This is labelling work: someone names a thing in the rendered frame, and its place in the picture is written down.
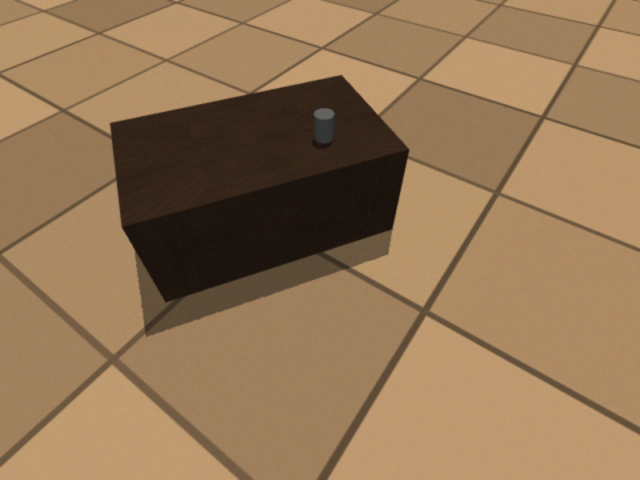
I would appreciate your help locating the can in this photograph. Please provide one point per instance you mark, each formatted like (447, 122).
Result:
(324, 125)

